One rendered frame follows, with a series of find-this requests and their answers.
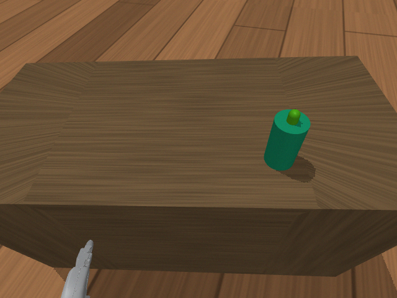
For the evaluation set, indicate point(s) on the bottle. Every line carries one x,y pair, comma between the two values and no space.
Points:
287,134

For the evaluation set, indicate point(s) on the left robot hand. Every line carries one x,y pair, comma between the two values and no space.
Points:
77,279

